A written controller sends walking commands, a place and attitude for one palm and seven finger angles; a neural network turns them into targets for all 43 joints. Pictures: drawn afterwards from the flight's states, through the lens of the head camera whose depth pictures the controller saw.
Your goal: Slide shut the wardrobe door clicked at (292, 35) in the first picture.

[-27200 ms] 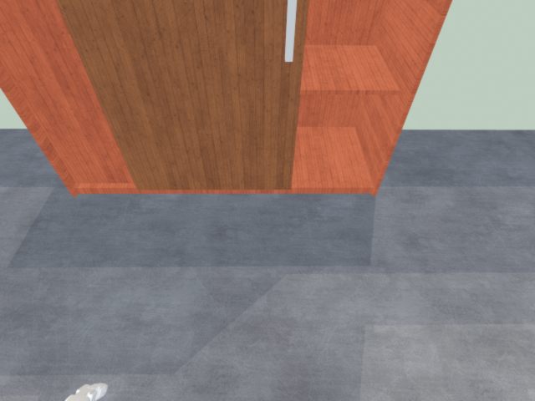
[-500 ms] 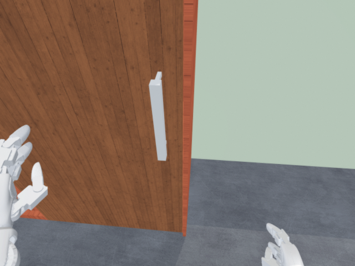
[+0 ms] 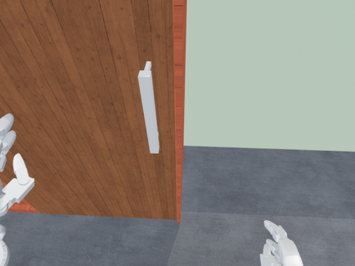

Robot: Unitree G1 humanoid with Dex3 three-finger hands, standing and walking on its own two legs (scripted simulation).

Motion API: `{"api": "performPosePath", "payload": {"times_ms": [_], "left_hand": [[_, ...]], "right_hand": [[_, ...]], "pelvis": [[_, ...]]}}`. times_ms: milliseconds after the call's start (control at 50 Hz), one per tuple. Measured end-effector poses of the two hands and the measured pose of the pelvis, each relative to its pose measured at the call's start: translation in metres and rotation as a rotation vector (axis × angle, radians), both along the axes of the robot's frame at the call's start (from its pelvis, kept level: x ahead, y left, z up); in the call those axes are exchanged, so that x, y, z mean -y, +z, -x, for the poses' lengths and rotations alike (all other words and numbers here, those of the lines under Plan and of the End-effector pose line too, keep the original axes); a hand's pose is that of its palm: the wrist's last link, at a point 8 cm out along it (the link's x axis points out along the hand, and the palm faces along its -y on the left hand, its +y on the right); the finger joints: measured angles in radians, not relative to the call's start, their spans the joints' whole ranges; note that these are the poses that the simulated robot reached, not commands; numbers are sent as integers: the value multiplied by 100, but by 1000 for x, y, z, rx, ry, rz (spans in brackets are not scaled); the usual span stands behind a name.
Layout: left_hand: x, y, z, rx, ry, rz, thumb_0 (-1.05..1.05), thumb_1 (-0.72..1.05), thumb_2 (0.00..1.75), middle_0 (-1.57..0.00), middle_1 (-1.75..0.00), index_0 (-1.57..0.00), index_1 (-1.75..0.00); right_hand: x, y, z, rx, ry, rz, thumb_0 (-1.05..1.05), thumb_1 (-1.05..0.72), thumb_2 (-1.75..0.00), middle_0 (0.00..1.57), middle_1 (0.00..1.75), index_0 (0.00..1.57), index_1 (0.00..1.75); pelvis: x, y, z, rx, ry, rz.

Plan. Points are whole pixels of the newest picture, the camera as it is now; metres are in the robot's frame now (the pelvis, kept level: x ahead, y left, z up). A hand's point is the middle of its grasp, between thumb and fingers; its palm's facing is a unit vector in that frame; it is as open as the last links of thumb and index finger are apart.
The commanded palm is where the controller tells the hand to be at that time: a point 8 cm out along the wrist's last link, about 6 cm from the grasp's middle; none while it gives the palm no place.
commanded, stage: step back with the hand held close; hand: left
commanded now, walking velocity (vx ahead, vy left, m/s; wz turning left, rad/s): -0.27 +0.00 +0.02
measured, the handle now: (151, 112) +0.46 +0.13 +0.10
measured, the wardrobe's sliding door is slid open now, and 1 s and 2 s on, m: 0.00 0.00 0.00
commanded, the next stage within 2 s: stop stepping back and stand still in 1.22 s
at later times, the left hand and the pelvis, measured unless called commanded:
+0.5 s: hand (5, 217) +0.14 +0.29 +0.15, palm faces +0.45 -0.79 -0.42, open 7.4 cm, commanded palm +0.09 +0.32 +0.17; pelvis -0.06 +0.02 -0.02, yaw +0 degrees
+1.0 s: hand out of the picture +0.07 +0.28 +0.16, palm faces +0.43 -0.79 -0.45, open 7.4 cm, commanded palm +0.00 +0.33 +0.17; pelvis -0.12 +0.02 -0.03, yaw +2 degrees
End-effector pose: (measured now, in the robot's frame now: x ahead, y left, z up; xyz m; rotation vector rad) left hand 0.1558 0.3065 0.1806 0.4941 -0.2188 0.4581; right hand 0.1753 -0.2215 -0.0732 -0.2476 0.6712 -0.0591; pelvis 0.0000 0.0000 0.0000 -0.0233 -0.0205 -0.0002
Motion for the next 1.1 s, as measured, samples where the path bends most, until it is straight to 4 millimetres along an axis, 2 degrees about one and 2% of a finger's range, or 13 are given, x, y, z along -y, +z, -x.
{"api": "performPosePath", "payload": {"times_ms": [120, 200, 320, 460, 560, 680, 840, 920, 1020, 1100], "left_hand": [[4, -14, -4, -88, -85, -22, 2, 89, 90, -21, -30, -21, -30], [-2, -11, 2, -87, -110, -60, 2, 89, 90, -21, -30, -21, -30], [-14, -5, 22, -19, -88, -96, 2, 89, 90, -21, -30, -21, -30], [-17, -12, 48, 47, -64, -65, 2, 89, 90, -21, -30, -21, -30], [-18, -14, 61, 89, -77, -64, 2, 89, 90, -21, -30, -21, -30], [-24, -6, 78, 126, -59, -136, 2, 89, 90, -21, -30, -21, -30], [-11, -8, 98, 145, -96, -134, 1, 89, 90, -21, -30, -21, -30], [-8, -9, 109, 159, -132, -123, 1, 89, 90, -21, -30, -21, -30], [-19, -6, 126, 165, -142, -160, 1, 89, 90, -22, -30, -21, -30], [-32, 4, 143, 173, -92, -174, 1, 88, 90, -22, -30, -21, -30]], "right_hand": [[9, 1, 16, -40, -81, 36, 1, -91, -90, 20, 30, 20, 30], [9, 3, 28, -49, -112, 55, 1, -91, -90, 20, 30, 20, 30], [-1, 4, 40, -25, -99, 59, 1, -91, -90, 20, 30, 20, 30], [-12, 0, 57, 3, -61, 51, 1, -91, -89, 20, 30, 20, 30], [-15, -1, 76, -10, -49, 71, 1, -90, -89, 20, 30, 21, 30], [-16, -7, 92, -21, -38, 76, 1, -90, -89, 20, 30, 21, 30], [-9, -10, 104, -3, -24, 73, 1, -90, -89, 20, 30, 21, 30], [-5, -7, 117, -18, -33, 91, 1, -90, -89, 20, 30, 21, 30], [-5, -5, 141, -33, -62, 124, 1, -91, -89, 20, 30, 21, 30], [-13, -4, 159, -58, -65, 108, 1, -91, -89, 20, 30, 20, 30]], "pelvis": [[-11, -1, 7, -33, -14, -9], [-16, -3, 14, -34, -16, -14], [-20, -9, 29, -25, -15, -19], [-22, -17, 50, -20, -8, -8], [-25, -19, 63, -23, 4, 3], [-22, -23, 72, -17, 31, 6], [-16, -28, 97, -12, 22, 3], [-19, -28, 111, -25, 34, 5], [-26, -28, 127, -25, 48, 39], [-25, -19, 137, -41, 57, 75]]}}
